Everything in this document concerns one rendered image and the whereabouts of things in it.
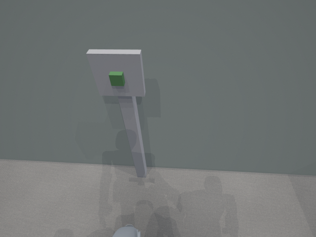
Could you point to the panel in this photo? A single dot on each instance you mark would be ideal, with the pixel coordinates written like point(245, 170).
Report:
point(128, 61)

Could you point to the button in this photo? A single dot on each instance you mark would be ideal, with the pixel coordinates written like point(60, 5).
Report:
point(117, 78)

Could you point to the left robot thigh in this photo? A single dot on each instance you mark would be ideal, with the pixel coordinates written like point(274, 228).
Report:
point(128, 231)

